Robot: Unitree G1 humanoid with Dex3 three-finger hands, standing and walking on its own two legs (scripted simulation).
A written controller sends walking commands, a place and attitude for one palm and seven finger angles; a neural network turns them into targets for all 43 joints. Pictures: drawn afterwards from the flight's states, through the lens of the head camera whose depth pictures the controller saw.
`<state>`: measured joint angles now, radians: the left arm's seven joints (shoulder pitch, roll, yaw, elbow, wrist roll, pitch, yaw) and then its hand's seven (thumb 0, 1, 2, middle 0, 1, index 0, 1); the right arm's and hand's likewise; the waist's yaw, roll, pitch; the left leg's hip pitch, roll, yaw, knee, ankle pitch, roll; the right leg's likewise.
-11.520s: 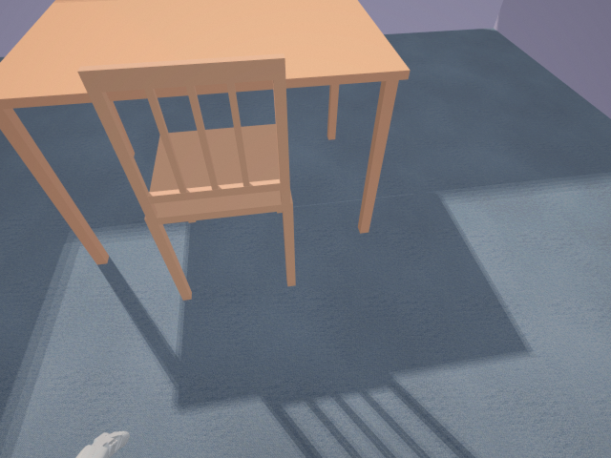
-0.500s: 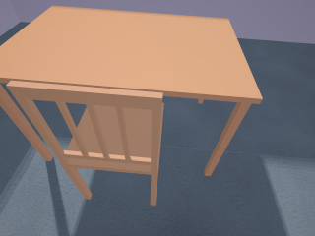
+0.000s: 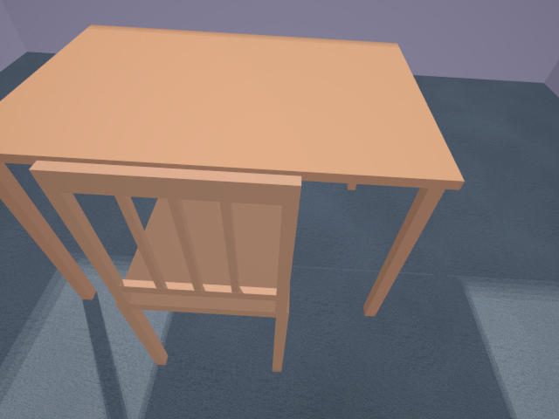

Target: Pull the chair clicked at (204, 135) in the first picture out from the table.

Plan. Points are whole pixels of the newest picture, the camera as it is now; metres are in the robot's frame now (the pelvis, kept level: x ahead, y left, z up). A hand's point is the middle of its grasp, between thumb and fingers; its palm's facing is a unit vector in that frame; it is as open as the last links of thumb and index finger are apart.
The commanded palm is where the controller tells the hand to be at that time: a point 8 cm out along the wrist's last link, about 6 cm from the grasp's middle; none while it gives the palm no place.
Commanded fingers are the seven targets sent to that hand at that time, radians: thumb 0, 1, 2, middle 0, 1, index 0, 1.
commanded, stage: come to a stop and stand still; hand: left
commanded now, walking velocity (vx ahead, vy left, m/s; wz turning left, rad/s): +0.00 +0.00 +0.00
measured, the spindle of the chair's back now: (187, 248) +0.44 +0.21 -0.08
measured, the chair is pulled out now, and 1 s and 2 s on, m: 0.00 0.00 0.00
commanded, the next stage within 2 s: look again from close up in 0.22 s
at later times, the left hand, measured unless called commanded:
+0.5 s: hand out of the picture -0.01 +0.17 -0.18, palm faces +0.02 -0.98 -0.19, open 7.4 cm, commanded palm none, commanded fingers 0.00 0.90 0.90 -0.20 -0.30 -0.20 -0.30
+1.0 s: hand out of the picture +0.06 +0.18 -0.18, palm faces +0.00 -0.98 -0.20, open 7.4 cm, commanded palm none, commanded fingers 0.00 0.90 0.90 -0.20 -0.30 -0.20 -0.30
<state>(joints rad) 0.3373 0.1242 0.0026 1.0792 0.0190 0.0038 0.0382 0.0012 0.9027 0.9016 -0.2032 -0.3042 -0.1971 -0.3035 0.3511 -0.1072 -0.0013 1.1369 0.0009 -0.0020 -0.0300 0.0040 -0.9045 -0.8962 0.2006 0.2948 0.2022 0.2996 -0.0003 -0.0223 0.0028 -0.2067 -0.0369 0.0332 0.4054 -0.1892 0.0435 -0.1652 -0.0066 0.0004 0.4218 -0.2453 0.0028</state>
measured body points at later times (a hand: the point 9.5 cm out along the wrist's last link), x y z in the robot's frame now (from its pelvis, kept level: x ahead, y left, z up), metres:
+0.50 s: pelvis +0.02 +0.01 -0.01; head +0.03 +0.01 +0.44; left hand -0.01 +0.23 -0.17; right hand +0.01 -0.21 -0.17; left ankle +0.02 +0.09 -0.74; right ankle -0.01 -0.12 -0.74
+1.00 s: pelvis +0.04 +0.01 -0.01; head +0.05 +0.02 +0.44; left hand +0.06 +0.24 -0.16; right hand +0.07 -0.22 -0.16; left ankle +0.02 +0.09 -0.74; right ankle -0.01 -0.12 -0.74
